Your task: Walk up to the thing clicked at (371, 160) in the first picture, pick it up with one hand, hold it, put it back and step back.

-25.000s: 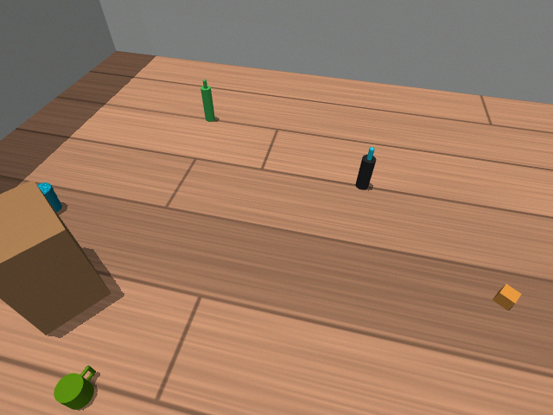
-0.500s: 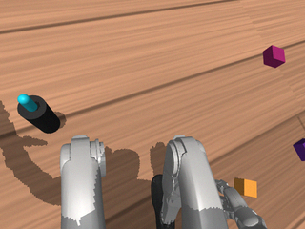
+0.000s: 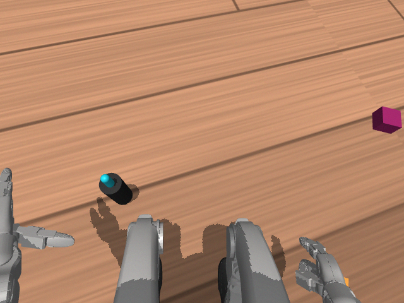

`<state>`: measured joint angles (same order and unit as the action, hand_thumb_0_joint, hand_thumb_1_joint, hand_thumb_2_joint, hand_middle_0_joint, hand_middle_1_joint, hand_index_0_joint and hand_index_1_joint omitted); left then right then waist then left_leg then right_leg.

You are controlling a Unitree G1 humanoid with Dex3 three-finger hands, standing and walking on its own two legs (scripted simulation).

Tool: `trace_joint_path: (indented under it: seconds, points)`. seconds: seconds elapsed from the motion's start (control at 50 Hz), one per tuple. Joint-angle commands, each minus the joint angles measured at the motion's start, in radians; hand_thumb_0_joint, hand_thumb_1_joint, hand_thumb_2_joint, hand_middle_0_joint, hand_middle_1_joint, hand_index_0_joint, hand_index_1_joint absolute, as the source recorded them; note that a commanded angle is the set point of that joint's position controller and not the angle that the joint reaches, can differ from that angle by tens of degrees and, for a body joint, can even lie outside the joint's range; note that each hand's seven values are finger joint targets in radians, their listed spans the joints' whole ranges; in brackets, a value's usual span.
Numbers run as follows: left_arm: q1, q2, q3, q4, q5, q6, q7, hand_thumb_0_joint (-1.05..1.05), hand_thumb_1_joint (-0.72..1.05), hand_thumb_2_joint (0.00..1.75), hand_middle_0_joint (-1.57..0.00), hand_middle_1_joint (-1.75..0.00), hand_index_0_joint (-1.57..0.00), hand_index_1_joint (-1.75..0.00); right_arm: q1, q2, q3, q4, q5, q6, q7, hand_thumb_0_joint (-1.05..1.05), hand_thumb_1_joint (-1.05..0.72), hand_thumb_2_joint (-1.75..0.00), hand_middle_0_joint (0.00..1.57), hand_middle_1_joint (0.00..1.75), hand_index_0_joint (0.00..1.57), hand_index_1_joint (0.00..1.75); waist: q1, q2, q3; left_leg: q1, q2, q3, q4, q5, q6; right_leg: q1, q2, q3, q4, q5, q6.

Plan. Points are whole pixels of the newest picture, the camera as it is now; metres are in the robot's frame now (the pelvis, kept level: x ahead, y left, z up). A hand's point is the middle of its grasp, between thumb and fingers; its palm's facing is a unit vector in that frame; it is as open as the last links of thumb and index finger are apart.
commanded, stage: home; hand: left
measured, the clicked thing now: (115, 187) +0.41 +0.27 -0.40
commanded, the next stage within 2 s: none
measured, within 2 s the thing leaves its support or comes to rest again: neither
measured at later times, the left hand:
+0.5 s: hand (22, 245) +0.23 +0.22 +0.11, palm faces +0.19 -0.93 -0.33, open 17.3 cm
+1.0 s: hand (28, 256) +0.22 +0.20 +0.14, palm faces +0.18 -0.94 -0.28, open 17.5 cm
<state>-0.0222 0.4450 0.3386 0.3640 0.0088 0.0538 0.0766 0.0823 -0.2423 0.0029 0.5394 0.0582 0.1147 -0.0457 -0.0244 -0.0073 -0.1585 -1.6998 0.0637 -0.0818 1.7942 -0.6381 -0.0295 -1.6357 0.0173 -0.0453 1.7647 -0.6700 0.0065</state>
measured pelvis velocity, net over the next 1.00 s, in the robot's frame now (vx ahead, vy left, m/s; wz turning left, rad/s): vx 0.07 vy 0.01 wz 0.07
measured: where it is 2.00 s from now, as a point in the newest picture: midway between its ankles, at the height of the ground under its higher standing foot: (190, 302)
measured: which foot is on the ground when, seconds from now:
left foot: down 0.00-1.00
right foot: down 0.00-1.00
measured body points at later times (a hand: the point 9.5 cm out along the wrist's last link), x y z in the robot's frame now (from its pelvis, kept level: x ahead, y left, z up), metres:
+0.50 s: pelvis +0.06 +0.01 +0.18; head +0.09 +0.03 +0.63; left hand +0.22 +0.27 +0.13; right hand +0.22 -0.22 +0.10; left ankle +0.07 +0.14 -0.49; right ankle +0.06 -0.12 -0.49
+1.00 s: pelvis +0.07 +0.01 +0.19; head +0.09 +0.01 +0.64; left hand +0.21 +0.25 +0.16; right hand +0.25 -0.22 +0.13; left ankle +0.07 +0.14 -0.49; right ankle +0.06 -0.12 -0.49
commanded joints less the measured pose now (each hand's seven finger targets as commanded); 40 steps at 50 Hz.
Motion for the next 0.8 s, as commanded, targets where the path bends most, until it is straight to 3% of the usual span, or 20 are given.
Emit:
trace_joint_path:
  seconds: [0.0,0.1,0.18,0.34,0.4,0.42,0.44,0.46,0.52,0.54,0.62,0.74,0.78]
  points:
    - [0.011,0.187,0.044,-0.153,0.002,0.001,0.069,0.00,-0.47,0.10,-0.06,-0.07,-0.06,-0.07,0.092,-0.140,-0.056,-0.092,-0.016,-0.079,-0.058,0.00,-0.89,-0.90,0.20,0.30,0.20,0.30,-0.010,0.116,-0.456,0.540,-0.032,0.054,-0.341,0.226,0.058,0.446,0.015,0.035,-0.393,0.258,-0.025]
    - [0.063,0.075,-0.055,-0.131,-0.003,0.044,0.082,0.00,-0.47,0.10,-0.06,-0.06,-0.06,-0.07,0.117,-0.133,-0.050,-0.096,-0.021,-0.126,-0.074,0.00,-0.89,-0.90,0.20,0.30,0.20,0.30,-0.025,0.101,-0.348,0.674,-0.029,0.049,-0.494,0.240,0.047,0.563,0.005,0.018,-0.535,0.270,-0.028]
    - [0.114,0.047,-0.105,-0.192,-0.006,0.080,0.100,0.00,-0.52,0.07,-0.05,-0.06,-0.05,-0.06,0.127,-0.126,-0.045,-0.120,-0.018,-0.155,-0.091,0.00,-0.89,-0.90,0.20,0.30,0.20,0.30,-0.016,0.111,-0.317,0.805,-0.033,0.050,-0.619,0.257,0.039,0.693,0.000,0.010,-0.650,0.287,-0.027]
    - [0.262,-0.020,-0.185,-0.389,-0.014,0.151,0.130,0.00,-0.53,0.07,-0.05,-0.05,-0.05,-0.06,0.148,-0.101,-0.030,-0.162,-0.018,-0.184,-0.134,0.00,-0.89,-0.90,0.20,0.30,0.20,0.30,-0.012,0.124,-0.210,1.017,-0.040,0.060,-0.827,0.305,0.031,0.904,0.005,-0.008,-0.828,0.341,-0.022]
    - [0.364,-0.098,-0.258,-0.447,-0.021,0.174,0.128,0.00,-0.53,0.07,-0.05,-0.05,-0.05,-0.06,0.149,-0.089,-0.027,-0.184,-0.022,-0.196,-0.142,0.00,-0.89,-0.90,0.20,0.30,0.20,0.30,-0.013,0.121,-0.165,1.071,-0.035,0.052,-0.888,0.331,0.026,0.957,0.011,-0.025,-0.865,0.360,-0.024]
    - [0.357,-0.073,-0.248,-0.523,-0.022,0.175,0.131,0.00,-0.54,0.06,-0.05,-0.05,-0.05,-0.05,0.152,-0.088,-0.027,-0.187,-0.022,-0.199,-0.145,0.00,-0.89,-0.90,0.20,0.30,0.20,0.30,0.003,0.136,-0.156,1.084,-0.035,0.049,-0.906,0.334,0.025,0.970,0.010,-0.029,-0.875,0.362,-0.024]
    - [0.431,-0.112,-0.280,-0.486,-0.022,0.185,0.128,0.00,-0.55,0.05,-0.05,-0.05,-0.05,-0.05,0.143,-0.085,-0.025,-0.203,-0.021,-0.201,-0.147,0.00,-0.89,-0.90,0.20,0.30,0.20,0.30,-0.004,0.114,-0.121,1.084,-0.039,0.054,-0.916,0.329,0.027,0.973,0.013,-0.032,-0.896,0.359,-0.022]
    - [0.419,-0.117,-0.298,-0.527,-0.024,0.188,0.124,0.00,-0.56,0.05,-0.05,-0.05,-0.05,-0.05,0.140,-0.085,-0.023,-0.206,-0.023,-0.207,-0.147,0.00,-0.89,-0.90,0.20,0.30,0.20,0.30,-0.010,0.089,-0.091,1.077,-0.039,0.055,-0.924,0.314,0.031,0.979,0.012,-0.035,-0.915,0.346,-0.018]
    - [0.488,-0.132,-0.299,-0.530,-0.022,0.193,0.115,0.00,-0.56,0.05,-0.05,-0.05,-0.05,-0.05,0.136,-0.079,-0.023,-0.223,-0.027,-0.219,-0.149,0.00,-0.89,-0.90,0.20,0.30,0.20,0.30,-0.005,0.048,-0.030,1.075,-0.041,0.058,-0.951,0.295,0.034,0.991,0.015,-0.037,-0.955,0.322,-0.015]
    - [0.464,-0.108,-0.291,-0.597,-0.022,0.186,0.112,0.00,-0.58,0.04,-0.05,-0.05,-0.05,-0.05,0.135,-0.082,-0.024,-0.226,-0.027,-0.223,-0.148,0.00,-0.90,-0.90,0.20,0.30,0.20,0.30,0.004,0.041,-0.033,1.084,-0.041,0.061,-0.960,0.293,0.035,1.000,0.015,-0.037,-0.961,0.316,-0.014]
    - [0.506,-0.119,-0.289,-0.591,-0.021,0.177,0.097,0.00,-0.56,0.05,-0.05,-0.05,-0.05,-0.05,0.126,-0.090,-0.028,-0.239,-0.032,-0.237,-0.142,0.00,-0.90,-0.90,0.20,0.30,0.20,0.30,0.006,0.026,0.008,1.093,-0.038,0.060,-0.986,0.283,0.031,1.015,0.016,-0.034,-0.973,0.298,-0.014]
    - [0.466,-0.135,-0.302,-0.584,-0.014,0.161,0.078,0.00,-0.55,0.05,-0.05,-0.05,-0.05,-0.05,0.140,-0.089,-0.031,-0.224,-0.042,-0.256,-0.139,0.00,-0.90,-0.90,0.20,0.30,0.20,0.30,-0.012,0.048,-0.032,1.141,-0.043,0.069,-0.974,0.329,0.031,1.029,0.011,-0.017,-0.973,0.342,-0.013]
    - [0.461,-0.143,-0.311,-0.617,-0.011,0.160,0.080,0.00,-0.55,0.05,-0.05,-0.05,-0.05,-0.05,0.153,-0.085,-0.033,-0.222,-0.046,-0.266,-0.144,0.00,-0.89,-0.90,0.20,0.30,0.20,0.30,-0.015,0.055,-0.099,1.179,-0.044,0.068,-0.960,0.398,0.028,1.067,0.011,-0.016,-0.962,0.409,-0.013]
